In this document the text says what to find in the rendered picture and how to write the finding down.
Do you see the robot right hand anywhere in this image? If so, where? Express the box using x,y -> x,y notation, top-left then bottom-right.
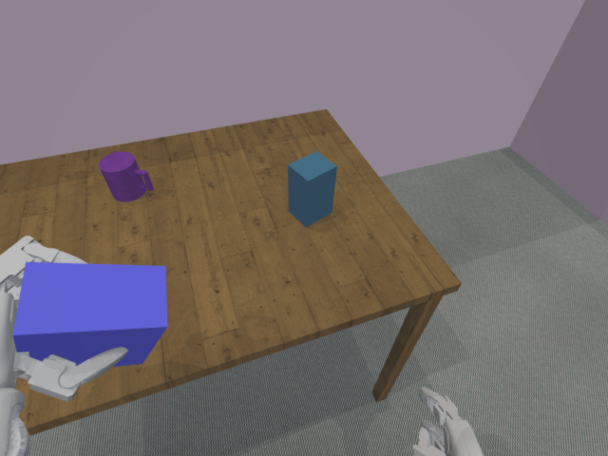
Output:
413,387 -> 484,456

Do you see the table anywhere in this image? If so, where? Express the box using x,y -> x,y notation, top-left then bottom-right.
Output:
0,109 -> 462,436

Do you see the robot left hand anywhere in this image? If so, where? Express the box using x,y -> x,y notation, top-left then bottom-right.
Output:
0,236 -> 128,402

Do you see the left robot forearm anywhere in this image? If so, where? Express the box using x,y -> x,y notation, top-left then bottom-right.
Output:
0,388 -> 30,456

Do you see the sponge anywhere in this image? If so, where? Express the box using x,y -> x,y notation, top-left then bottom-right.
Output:
13,262 -> 167,367

